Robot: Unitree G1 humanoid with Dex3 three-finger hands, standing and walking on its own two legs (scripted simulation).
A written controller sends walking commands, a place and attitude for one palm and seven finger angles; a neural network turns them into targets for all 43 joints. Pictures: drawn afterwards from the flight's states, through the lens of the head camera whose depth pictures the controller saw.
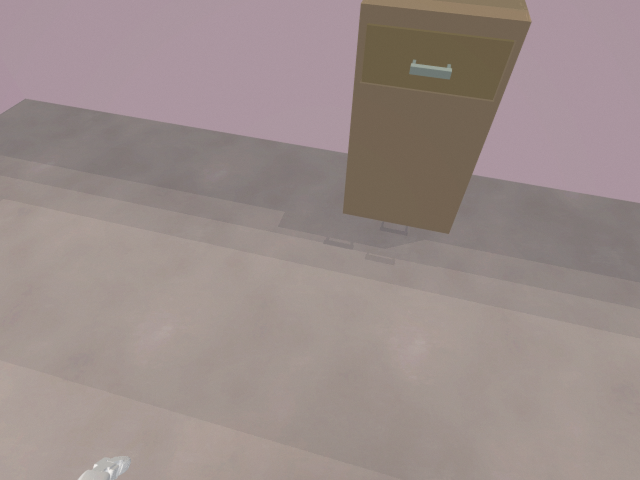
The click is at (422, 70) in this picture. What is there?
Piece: drawer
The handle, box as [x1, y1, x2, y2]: [409, 60, 451, 79]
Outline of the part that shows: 411,63 409,73 449,79 451,72 450,64 448,64 445,68 416,64 415,60 413,60 413,62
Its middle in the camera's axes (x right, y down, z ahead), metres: +0.34 -0.53 +1.20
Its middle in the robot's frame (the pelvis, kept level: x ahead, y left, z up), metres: +1.26 -0.28 -0.05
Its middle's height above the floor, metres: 0.72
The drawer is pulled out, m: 0.00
